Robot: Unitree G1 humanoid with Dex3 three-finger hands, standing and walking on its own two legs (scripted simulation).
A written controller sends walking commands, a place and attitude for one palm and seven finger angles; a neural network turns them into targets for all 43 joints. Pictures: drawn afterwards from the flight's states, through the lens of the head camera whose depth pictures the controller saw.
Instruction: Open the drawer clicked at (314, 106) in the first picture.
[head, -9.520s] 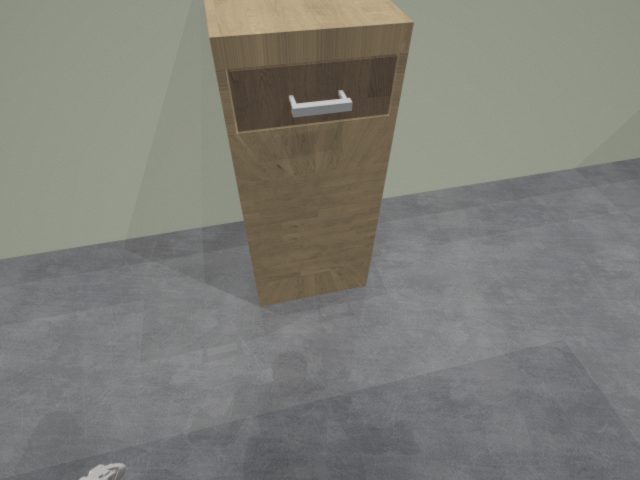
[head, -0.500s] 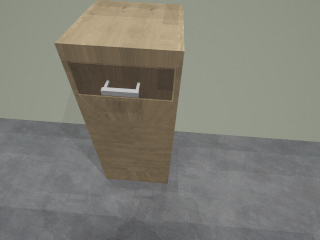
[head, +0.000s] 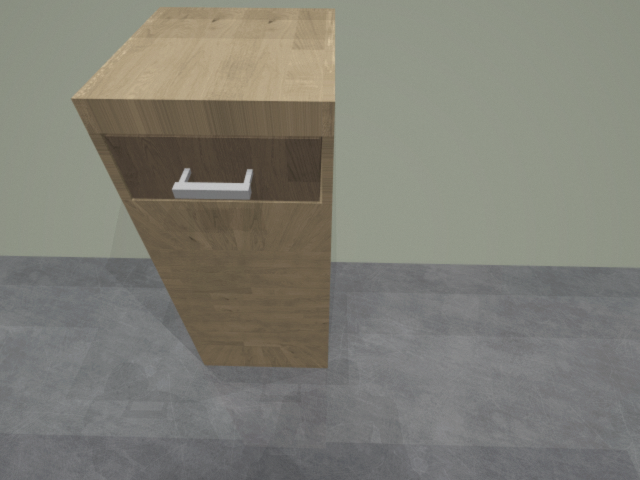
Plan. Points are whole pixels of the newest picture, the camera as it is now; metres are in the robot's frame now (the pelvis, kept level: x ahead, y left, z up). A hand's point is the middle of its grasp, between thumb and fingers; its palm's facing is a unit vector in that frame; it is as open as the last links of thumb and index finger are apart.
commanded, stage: look again from close up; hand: left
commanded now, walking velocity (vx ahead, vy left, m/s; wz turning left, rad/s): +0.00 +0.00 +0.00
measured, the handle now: (215, 182) +0.57 +0.21 +0.05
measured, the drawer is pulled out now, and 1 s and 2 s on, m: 0.00 0.00 0.00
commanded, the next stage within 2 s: shuffle to correct the standing spot in 0.22 s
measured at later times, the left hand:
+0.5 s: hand out of the picture -0.05 +0.17 -0.17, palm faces +0.07 -0.99 -0.16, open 7.4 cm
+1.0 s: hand out of the picture +0.00 +0.17 -0.18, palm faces +0.09 -0.99 -0.12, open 7.4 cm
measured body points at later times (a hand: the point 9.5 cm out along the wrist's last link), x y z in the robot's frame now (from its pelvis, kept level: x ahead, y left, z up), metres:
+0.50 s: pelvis -0.02 +0.01 +0.00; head -0.04 +0.01 +0.45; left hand -0.05 +0.22 -0.16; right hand -0.06 -0.19 -0.16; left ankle -0.02 +0.12 -0.73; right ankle -0.01 -0.09 -0.73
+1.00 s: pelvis +0.06 +0.04 +0.00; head +0.06 +0.05 +0.45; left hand -0.01 +0.23 -0.17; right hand +0.08 -0.19 -0.15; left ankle +0.05 +0.11 -0.73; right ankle +0.02 -0.09 -0.70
